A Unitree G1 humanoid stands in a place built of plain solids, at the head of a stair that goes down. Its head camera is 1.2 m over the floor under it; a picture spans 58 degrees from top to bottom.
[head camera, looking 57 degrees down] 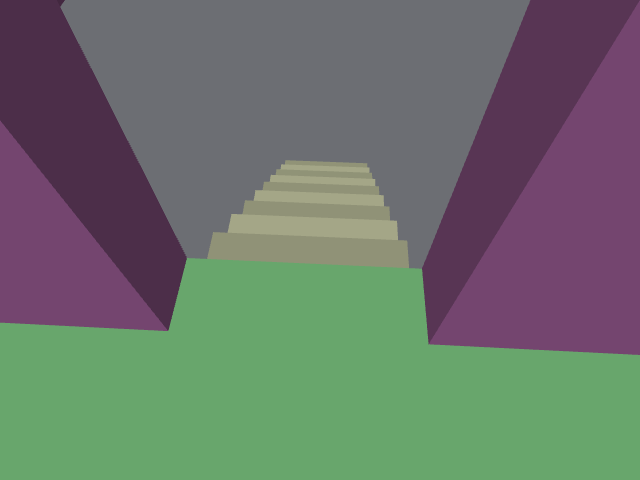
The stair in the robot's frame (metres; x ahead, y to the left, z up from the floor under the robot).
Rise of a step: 0.19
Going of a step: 0.23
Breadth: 0.75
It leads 3 degrees to the right of straight ahead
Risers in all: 10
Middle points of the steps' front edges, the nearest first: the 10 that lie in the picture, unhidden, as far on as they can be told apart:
0.69 0.05 0.00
0.92 0.04 -0.19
1.15 0.03 -0.39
1.38 0.02 -0.58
1.61 0.00 -0.77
1.84 -0.01 -0.97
2.07 -0.02 -1.16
2.30 -0.03 -1.35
2.53 -0.04 -1.54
2.76 -0.06 -1.73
